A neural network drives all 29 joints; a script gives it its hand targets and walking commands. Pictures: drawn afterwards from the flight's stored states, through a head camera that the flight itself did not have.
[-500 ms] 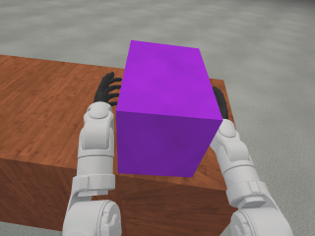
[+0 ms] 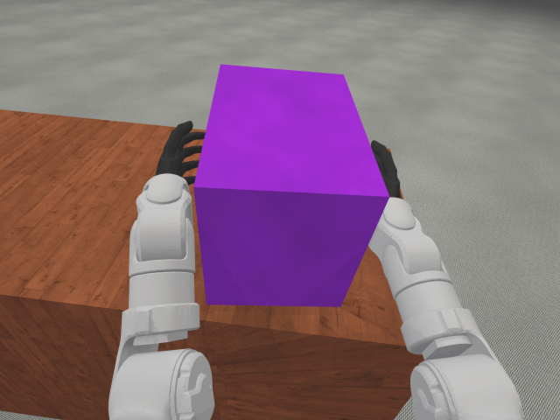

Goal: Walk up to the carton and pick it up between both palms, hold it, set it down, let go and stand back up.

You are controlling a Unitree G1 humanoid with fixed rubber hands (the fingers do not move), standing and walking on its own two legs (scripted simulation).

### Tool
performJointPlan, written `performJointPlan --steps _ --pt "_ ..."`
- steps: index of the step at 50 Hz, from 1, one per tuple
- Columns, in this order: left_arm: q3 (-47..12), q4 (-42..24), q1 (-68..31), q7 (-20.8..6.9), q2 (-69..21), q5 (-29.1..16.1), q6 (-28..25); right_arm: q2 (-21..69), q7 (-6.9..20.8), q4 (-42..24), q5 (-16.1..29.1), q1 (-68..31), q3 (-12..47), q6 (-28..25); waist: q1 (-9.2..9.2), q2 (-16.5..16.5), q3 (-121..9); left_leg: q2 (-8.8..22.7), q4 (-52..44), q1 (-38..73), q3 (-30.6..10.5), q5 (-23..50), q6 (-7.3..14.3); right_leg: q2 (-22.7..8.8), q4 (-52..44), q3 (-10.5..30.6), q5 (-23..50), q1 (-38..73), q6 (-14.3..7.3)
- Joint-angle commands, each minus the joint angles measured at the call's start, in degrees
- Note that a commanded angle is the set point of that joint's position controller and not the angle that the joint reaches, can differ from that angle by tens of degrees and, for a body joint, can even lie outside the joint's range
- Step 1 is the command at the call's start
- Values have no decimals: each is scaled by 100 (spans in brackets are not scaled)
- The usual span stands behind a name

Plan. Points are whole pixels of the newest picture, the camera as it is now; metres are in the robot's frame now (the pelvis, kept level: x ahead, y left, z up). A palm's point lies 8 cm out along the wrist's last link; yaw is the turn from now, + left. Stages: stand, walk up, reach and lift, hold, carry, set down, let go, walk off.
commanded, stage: reach and lift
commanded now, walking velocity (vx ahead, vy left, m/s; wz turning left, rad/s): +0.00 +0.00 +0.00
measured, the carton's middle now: (279, 182) +0.42 -0.01 +0.17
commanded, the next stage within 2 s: hold in 0.66 s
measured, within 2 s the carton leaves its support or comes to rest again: neither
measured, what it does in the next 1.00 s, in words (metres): stands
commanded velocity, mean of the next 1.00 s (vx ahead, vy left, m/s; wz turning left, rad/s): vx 0.00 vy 0.00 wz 0.00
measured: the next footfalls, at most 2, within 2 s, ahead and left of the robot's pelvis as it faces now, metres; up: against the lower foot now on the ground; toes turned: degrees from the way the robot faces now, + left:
none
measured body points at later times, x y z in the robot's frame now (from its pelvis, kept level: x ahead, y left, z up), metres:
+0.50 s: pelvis -0.01 +0.00 +0.00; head -0.05 +0.03 +0.45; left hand +0.39 +0.14 +0.23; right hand +0.38 -0.15 +0.19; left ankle +0.02 +0.12 -0.75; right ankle +0.02 -0.11 -0.75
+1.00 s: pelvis +0.00 +0.00 +0.00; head -0.07 +0.03 +0.44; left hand +0.37 +0.15 +0.24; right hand +0.37 -0.14 +0.22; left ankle +0.02 +0.12 -0.75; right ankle +0.02 -0.11 -0.75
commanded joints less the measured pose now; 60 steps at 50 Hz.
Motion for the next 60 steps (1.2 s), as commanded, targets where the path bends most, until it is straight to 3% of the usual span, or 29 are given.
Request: performJointPlan --steps 1,5,11,14,16,17,18,20,25,32,37,40,47,49,51,56,60 --pt "-2753 -372 -3216 -703 -3042 -873 -187 3170 469 -2067 410 -4957 2166 -437 -80 340 -2289 -369 -27 430 142 1539 -103 366 65 -58 1499 570 264" --pt "-2955 -382 -3247 -634 -3108 -991 -169 3151 455 -2254 437 -5084 2186 -381 -157 381 -2365 -348 -3 473 109 1469 -119 374 30 -60 1286 410 227" --pt "-2829 -299 -3241 -598 -3092 -891 -43 3001 552 -1830 429 -4982 1992 -280 -95 505 -2126 -286 -114 413 110 1350 -144 389 -39 -65 751 267 151" --pt "-2781 -321 -3250 -592 -3099 -917 -24 3052 536 -2084 456 -5184 2081 -313 -16 327 -2380 -283 -74 461 124 1435 -90 401 -1 -54 974 390 194" --pt "-2768 -348 -3356 -567 -3069 -915 -35 3079 527 -1948 473 -5178 2118 -266 -22 377 -2338 -297 -34 485 128 1524 -97 391 10 -33 1033 386 196" --pt "-2725 -267 -3352 -571 -3026 -883 -21 3057 529 -1862 464 -5154 2087 -246 -20 342 -2284 -299 -74 455 131 1409 -83 390 -5 -30 948 368 207" --pt "-2396 217 -3628 -601 -2840 -798 25 2897 590 -1566 345 -5523 1797 -208 157 293 -1957 -305 -290 26 167 527 71 343 -119 -89 75 2 184" --pt "-2172 360 -3621 -609 -2805 -682 62 2998 694 -1353 155 -5418 1543 -251 191 261 -1836 -224 -531 -198 220 101 195 339 -91 -73 -184 32 138" --pt "-2398 225 -3651 -588 -2952 -857 29 3105 598 -1634 387 -5712 1776 -301 28 303 -2598 -342 -21 373 196 1243 59 370 -7 -12 966 386 203" --pt "-2338 128 -3602 -736 -2834 -801 81 3126 449 -1500 534 -5374 1865 -110 -108 289 -2274 -404 -74 226 177 1288 -9 340 32 -25 1341 588 322" --pt "-2761 -693 -3533 -675 -2967 -997 174 3206 314 -2143 1010 -5428 2420 -9 -61 497 -2809 -398 286 640 72 2451 -172 418 162 -20 2022 778 293" --pt "-2907 -1115 -3388 -632 -2925 -1029 365 3138 229 -2395 1223 -5295 2645 163 -12 541 -2688 -361 331 736 67 2768 -221 456 162 -24 1913 735 256" --pt "-2586 -549 -3637 -819 -2879 -761 665 3004 398 -1880 798 -5353 1935 468 -43 493 -1591 -262 -416 -242 273 819 -47 412 -7 8 117 527 140" --pt "-2691 -643 -3628 -836 -3009 -866 619 3122 409 -2097 781 -5464 1962 414 -26 505 -1868 -302 -306 -49 261 952 -61 418 -16 25 442 586 128" --pt "-2818 -662 -3647 -833 -3057 -958 577 3114 339 -2248 855 -5502 2041 404 -149 595 -2154 -341 -101 226 228 1351 -147 440 26 11 852 655 152" --pt "-2378 -326 -3809 -869 -2779 -821 490 3195 367 -1664 629 -5345 1875 519 -57 350 -1822 -363 -398 -176 289 508 29 369 -35 6 211 515 231" --pt "-2292 -166 -3945 -866 -2820 -840 443 3295 439 -1818 637 -5719 1888 403 110 365 -2151 -359 -379 -229 305 531 93 383 -9 23 173 562 213"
